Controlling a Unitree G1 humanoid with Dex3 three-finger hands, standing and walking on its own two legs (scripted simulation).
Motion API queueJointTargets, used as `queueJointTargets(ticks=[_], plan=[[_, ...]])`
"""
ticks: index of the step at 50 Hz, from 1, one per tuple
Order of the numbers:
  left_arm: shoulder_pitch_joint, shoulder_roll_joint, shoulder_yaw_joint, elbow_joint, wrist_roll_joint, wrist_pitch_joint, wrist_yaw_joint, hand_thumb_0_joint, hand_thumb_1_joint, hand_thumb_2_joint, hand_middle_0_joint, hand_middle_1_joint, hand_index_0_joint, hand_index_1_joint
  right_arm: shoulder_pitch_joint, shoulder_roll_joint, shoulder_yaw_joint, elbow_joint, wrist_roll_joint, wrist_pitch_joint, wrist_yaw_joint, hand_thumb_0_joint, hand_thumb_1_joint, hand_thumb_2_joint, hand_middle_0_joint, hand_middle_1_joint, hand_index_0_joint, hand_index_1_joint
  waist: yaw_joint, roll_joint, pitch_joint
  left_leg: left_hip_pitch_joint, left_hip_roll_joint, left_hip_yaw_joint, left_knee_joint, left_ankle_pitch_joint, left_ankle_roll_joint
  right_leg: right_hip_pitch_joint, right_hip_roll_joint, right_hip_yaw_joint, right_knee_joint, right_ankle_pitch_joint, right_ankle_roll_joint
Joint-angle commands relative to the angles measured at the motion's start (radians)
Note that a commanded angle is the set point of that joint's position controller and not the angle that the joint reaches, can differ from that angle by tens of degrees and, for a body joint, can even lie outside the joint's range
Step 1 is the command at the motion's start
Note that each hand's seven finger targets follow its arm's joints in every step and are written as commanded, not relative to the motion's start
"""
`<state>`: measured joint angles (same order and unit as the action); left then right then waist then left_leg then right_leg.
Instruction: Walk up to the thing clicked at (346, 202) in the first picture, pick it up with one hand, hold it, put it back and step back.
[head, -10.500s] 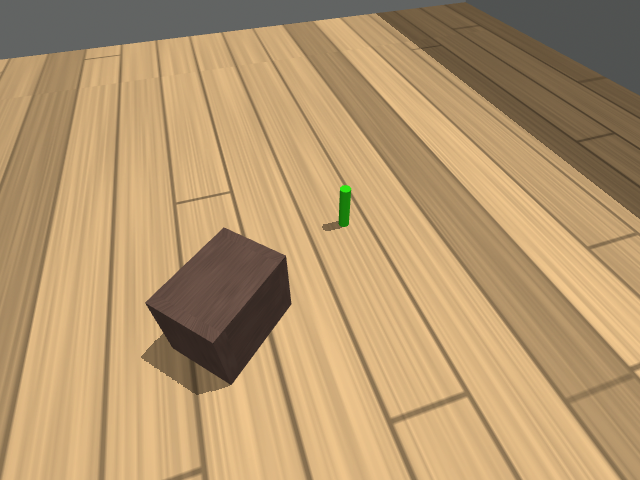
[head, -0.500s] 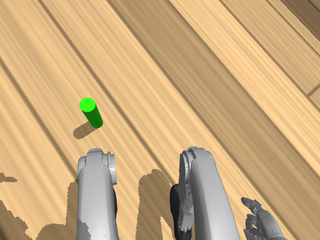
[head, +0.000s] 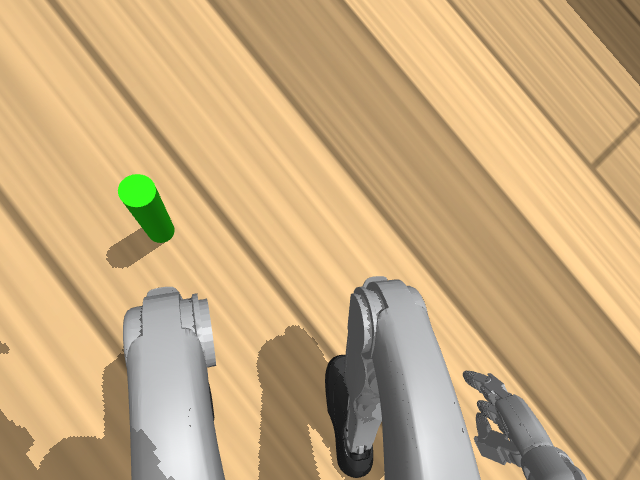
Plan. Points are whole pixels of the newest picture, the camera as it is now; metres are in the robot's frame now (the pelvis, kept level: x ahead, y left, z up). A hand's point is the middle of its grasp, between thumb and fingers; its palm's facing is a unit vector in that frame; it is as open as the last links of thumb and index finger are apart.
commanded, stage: approach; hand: left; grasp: from the side
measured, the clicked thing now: (150, 213) +0.47 +0.23 -0.25
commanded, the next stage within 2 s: close in in 0.22 s
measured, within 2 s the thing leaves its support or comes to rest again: neither
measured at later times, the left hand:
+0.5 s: hand (100, 213) +0.44 +0.28 -0.19, palm faces +0.05 -1.00 +0.04, open 17.6 cm
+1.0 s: hand (134, 220) +0.44 +0.24 -0.22, palm faces +0.11 -0.99 +0.02, open 17.2 cm
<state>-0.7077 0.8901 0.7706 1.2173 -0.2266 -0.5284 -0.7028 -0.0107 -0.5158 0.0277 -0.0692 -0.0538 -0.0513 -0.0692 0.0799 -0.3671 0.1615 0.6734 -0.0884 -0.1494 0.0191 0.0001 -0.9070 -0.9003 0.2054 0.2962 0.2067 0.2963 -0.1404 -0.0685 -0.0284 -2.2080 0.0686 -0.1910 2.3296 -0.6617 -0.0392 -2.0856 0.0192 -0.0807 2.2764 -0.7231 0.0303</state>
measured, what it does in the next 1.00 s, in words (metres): lowers itself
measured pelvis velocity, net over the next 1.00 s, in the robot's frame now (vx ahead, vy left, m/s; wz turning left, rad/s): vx -0.02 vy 0.02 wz -0.13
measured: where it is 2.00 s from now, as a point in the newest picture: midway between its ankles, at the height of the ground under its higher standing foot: (275, 443)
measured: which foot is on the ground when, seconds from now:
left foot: down 0.00-1.00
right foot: down 0.00-1.00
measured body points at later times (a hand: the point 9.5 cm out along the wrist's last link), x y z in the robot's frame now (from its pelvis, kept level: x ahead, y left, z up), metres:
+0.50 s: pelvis -0.01 +0.01 -0.07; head +0.23 +0.13 +0.29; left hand +0.44 +0.34 -0.19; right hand +0.15 -0.26 -0.12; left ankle +0.09 +0.14 -0.32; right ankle +0.10 -0.13 -0.32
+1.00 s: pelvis -0.02 +0.02 -0.08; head +0.22 +0.16 +0.28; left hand +0.43 +0.30 -0.22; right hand +0.12 -0.25 -0.11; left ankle +0.09 +0.14 -0.32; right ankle +0.10 -0.13 -0.32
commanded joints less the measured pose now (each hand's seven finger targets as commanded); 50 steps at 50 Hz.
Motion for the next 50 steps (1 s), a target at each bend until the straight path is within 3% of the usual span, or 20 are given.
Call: queueJointTargets(ticks=[1,3,6,9,11,14,17,18,20,23,26,29,33,38,40,43,47,50], plan=[[-0.176,0.3,0.02,-0.093,-0.03,-0.141,0.004,0.0,-0.534,0.029,-0.065,-0.064,-0.049,-0.074,0.076,-0.241,-0.044,-0.053,-0.033,-0.017,-0.009,0.0,-0.901,-0.901,0.198,0.3,0.199,0.3,0.001,0.246,-0.539,0.413,-0.003,0.1,-0.169,0.072,0.051,0.238,0.038,-0.081,-0.198,0.125,-0.058],[-0.24,0.399,0.06,-0.18,-0.015,-0.184,0.022,0.0,-0.531,0.025,-0.068,-0.058,-0.049,-0.07,0.07,-0.253,-0.033,-0.045,-0.052,-0.002,-0.006,0.0,-0.904,-0.902,0.198,0.3,0.199,0.3,0.016,0.319,-0.586,0.463,0.005,0.095,-0.148,0.102,0.041,0.232,0.042,-0.086,-0.164,0.15,-0.061],[-0.212,0.338,0.011,-0.132,-0.001,-0.214,0.033,0.0,-0.543,0.053,-0.064,-0.078,-0.042,-0.093,0.038,-0.262,-0.005,-0.049,-0.076,0.022,0.003,0.0,-0.911,-0.905,0.198,0.3,0.199,0.3,-0.016,0.37,-0.562,0.482,0.011,0.077,-0.133,0.111,0.031,0.215,0.044,-0.105,-0.123,0.162,-0.062],[-0.219,0.383,0.035,-0.2,0.015,-0.254,0.057,0.0,-0.522,0.045,-0.067,-0.076,-0.045,-0.089,0.03,-0.282,0.01,-0.037,-0.102,0.044,0.004,0.0,-0.917,-0.906,0.198,0.3,0.199,0.3,-0.019,0.451,-0.606,0.548,0.017,0.064,-0.102,0.188,0.021,0.227,0.046,-0.119,-0.087,0.231,-0.061],[-0.178,0.318,-0.007,-0.163,0.017,-0.272,0.062,0.0,-0.54,0.046,-0.066,-0.087,-0.047,-0.098,-0.001,-0.291,0.023,-0.039,-0.113,0.055,0.01,0.0,-0.926,-0.908,0.199,0.3,0.199,0.3,-0.037,0.455,-0.577,0.562,0.019,0.045,-0.089,0.206,0.016,0.199,0.048,-0.134,-0.063,0.238,-0.063],[-0.177,0.283,-0.028,-0.142,0.011,-0.302,0.09,0.0,-0.558,0.038,-0.068,-0.086,-0.05,-0.095,-0.043,-0.307,0.044,-0.072,-0.128,0.064,0.009,0.0,-0.933,-0.909,0.199,0.3,0.199,0.3,-0.074,0.425,-0.557,0.537,0.022,0.028,-0.045,0.238,0.019,0.227,0.052,-0.148,-0.055,0.282,-0.055],[-0.169,0.186,-0.114,-0.054,0.018,-0.326,0.114,0.0,-0.611,0.0,-0.073,-0.072,-0.067,-0.071,-0.068,-0.301,0.077,-0.087,-0.144,0.073,0.016,0.0,-0.934,-0.907,0.198,0.3,0.199,0.3,-0.122,0.365,-0.486,0.469,0.022,0.011,-0.019,0.193,0.023,0.242,0.059,-0.169,-0.055,0.269,-0.048],[-0.154,0.235,-0.082,-0.052,0.023,-0.339,0.133,0.0,-0.611,0.0,-0.074,-0.073,-0.069,-0.071,-0.077,-0.313,0.078,-0.091,-0.148,0.077,0.017,0.0,-0.932,-0.906,0.198,0.3,0.199,0.3,-0.105,0.358,-0.465,0.441,0.021,0.011,-0.017,0.171,0.024,0.241,0.061,-0.172,-0.053,0.254,-0.049],[-0.147,0.247,-0.078,-0.033,0.031,-0.365,0.169,0.0,-0.611,0.0,-0.074,-0.063,-0.07,-0.06,-0.092,-0.317,0.099,-0.099,-0.16,0.087,0.021,0.0,-0.936,-0.906,0.199,0.3,0.199,0.3,-0.106,0.358,-0.454,0.433,0.023,0.006,-0.005,0.172,0.022,0.262,0.064,-0.179,-0.047,0.259,-0.046],[-0.132,0.22,-0.077,-0.021,0.03,-0.404,0.215,0.0,-0.583,0.0,-0.07,-0.071,-0.068,-0.065,-0.122,-0.326,0.117,-0.116,-0.176,0.096,0.032,0.0,-0.93,-0.904,0.199,0.3,0.199,0.3,-0.115,0.357,-0.429,0.426,0.024,-0.001,0.01,0.153,0.021,0.273,0.072,-0.19,-0.044,0.257,-0.042],[-0.12,0.239,-0.05,-0.02,0.037,-0.434,0.277,0.0,-0.562,0.011,-0.064,-0.067,-0.062,-0.062,-0.139,-0.331,0.127,-0.118,-0.188,0.104,0.04,0.0,-0.929,-0.905,0.199,0.3,0.199,0.3,-0.106,0.358,-0.392,0.401,0.026,-0.008,0.008,0.118,0.019,0.27,0.077,-0.201,-0.039,0.236,-0.042],[-0.112,0.199,-0.079,-0.01,0.045,-0.462,0.317,0.0,-0.513,0.005,-0.061,-0.056,-0.06,-0.049,-0.156,-0.334,0.133,-0.121,-0.209,0.114,0.049,0.0,-0.934,-0.905,0.199,0.3,0.199,0.3,-0.128,0.368,-0.372,0.386,0.026,-0.015,0.019,0.109,0.019,0.271,0.079,-0.204,-0.029,0.245,-0.041],[-0.136,0.132,-0.156,-0.027,0.062,-0.487,0.361,0.0,-0.477,0.014,-0.051,-0.046,-0.05,-0.038,-0.161,-0.34,0.135,-0.119,-0.224,0.122,0.059,0.0,-0.937,-0.907,0.199,0.3,0.199,0.3,-0.156,0.359,-0.343,0.381,0.023,-0.022,0.024,0.09,0.018,0.259,0.08,-0.213,-0.031,0.247,-0.037],[-0.15,0.092,-0.228,-0.005,0.07,-0.504,0.4,0.0,-0.468,0.024,-0.041,-0.044,-0.044,-0.033,-0.177,-0.352,0.141,-0.121,-0.224,0.131,0.073,0.0,-0.926,-0.904,0.199,0.3,0.199,0.3,-0.179,0.34,-0.289,0.359,0.019,-0.037,0.013,0.026,0.018,0.217,0.084,-0.234,-0.031,0.199,-0.038],[-0.139,0.087,-0.224,-0.014,0.065,-0.518,0.419,0.0,-0.478,0.019,-0.043,-0.043,-0.046,-0.031,-0.171,-0.352,0.145,-0.12,-0.228,0.135,0.077,0.0,-0.924,-0.903,0.199,0.3,0.199,0.3,-0.173,0.332,-0.314,0.378,0.017,-0.041,0.021,0.056,0.016,0.242,0.088,-0.235,-0.026,0.225,-0.035],[-0.158,0.074,-0.242,0.009,0.063,-0.536,0.443,0.0,-0.47,0.037,-0.04,-0.045,-0.043,-0.034,-0.189,-0.356,0.155,-0.132,-0.229,0.139,0.081,0.0,-0.918,-0.902,0.199,0.3,0.199,0.3,-0.186,0.336,-0.277,0.377,0.018,-0.053,0.01,0.045,0.012,0.223,0.087,-0.244,-0.019,0.213,-0.037],[-0.157,0.115,-0.217,0.029,0.081,-0.56,0.481,0.0,-0.434,0.068,-0.042,-0.054,-0.045,-0.043,-0.191,-0.351,0.176,-0.134,-0.242,0.15,0.083,0.0,-0.911,-0.901,0.199,0.3,0.199,0.3,-0.182,0.328,-0.281,0.358,0.017,-0.051,0.021,0.036,0.016,0.253,0.093,-0.244,-0.027,0.211,-0.035],[-0.16,0.076,-0.257,0.044,0.085,-0.569,0.496,0.0,-0.398,0.087,-0.039,-0.053,-0.04,-0.045,-0.2,-0.354,0.18,-0.132,-0.249,0.152,0.087,0.0,-0.909,-0.902,0.199,0.3,0.199,0.3,-0.193,0.347,-0.254,0.364,0.015,-0.058,0.013,0.023,0.012,0.232,0.097,-0.249,-0.024,0.207,-0.037]])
